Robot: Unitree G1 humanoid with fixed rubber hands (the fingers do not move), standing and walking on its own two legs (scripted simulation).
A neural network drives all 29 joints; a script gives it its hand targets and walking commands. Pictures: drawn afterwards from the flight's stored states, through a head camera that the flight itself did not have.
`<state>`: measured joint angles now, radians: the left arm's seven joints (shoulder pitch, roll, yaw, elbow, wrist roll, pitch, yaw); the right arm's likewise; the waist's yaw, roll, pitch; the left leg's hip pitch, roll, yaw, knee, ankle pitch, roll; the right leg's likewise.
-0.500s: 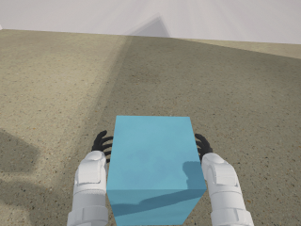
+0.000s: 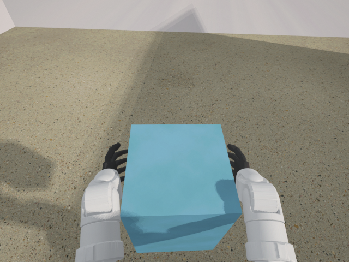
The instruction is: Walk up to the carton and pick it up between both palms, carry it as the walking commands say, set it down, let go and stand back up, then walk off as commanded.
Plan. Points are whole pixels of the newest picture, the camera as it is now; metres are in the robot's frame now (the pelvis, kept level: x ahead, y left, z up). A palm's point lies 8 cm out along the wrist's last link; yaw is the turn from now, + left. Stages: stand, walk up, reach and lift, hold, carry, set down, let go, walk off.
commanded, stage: carry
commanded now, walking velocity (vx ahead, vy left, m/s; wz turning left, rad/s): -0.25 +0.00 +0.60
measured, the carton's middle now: (175, 193) +0.28 +0.02 +0.00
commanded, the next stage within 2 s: none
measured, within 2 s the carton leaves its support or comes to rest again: neither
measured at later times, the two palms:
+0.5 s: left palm (55, 229) +0.16 +0.24 +0.08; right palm (208, 198) +0.23 -0.05 +0.07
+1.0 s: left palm out of the picture -0.08 +0.25 +0.08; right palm out of the picture +0.04 -0.01 +0.07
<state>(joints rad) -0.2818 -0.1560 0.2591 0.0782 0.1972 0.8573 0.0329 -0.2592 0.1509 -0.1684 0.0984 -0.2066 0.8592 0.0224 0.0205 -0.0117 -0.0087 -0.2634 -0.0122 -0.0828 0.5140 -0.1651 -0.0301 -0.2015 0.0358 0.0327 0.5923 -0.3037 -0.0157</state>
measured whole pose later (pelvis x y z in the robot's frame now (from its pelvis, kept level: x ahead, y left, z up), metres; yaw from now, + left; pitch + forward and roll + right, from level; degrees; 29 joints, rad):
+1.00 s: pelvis -0.25 -0.01 -0.02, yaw +30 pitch -3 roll -2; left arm -0.26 -0.15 0.18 -0.21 0.11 1.20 0.09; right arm -0.20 0.14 -0.11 -0.29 -0.13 1.25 -0.08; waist -0.02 0.05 -0.03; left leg -0.37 0.03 -0.04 0.80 -0.38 -0.01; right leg -0.53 -0.15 -0.15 0.96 -0.50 0.06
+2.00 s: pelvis -0.58 -0.27 -0.01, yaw +60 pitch +5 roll -4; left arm -0.23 -0.14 0.17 -0.35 0.11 1.19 0.12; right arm -0.24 0.15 -0.11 -0.31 -0.11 1.20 -0.06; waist 0.05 0.00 -0.02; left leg -0.57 -0.02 -0.17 0.61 -0.12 -0.01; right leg -0.54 0.01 -0.09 1.01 -0.51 0.09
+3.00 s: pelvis -0.72 -0.52 +0.00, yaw +75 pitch +2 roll +0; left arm -0.21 -0.14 0.15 -0.30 0.10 1.20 0.11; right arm -0.17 0.14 -0.09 -0.31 -0.11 1.22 -0.07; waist -0.01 0.05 -0.10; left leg -0.41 -0.03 -0.04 0.58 -0.20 0.01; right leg -0.35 -0.02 -0.15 0.60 -0.28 -0.05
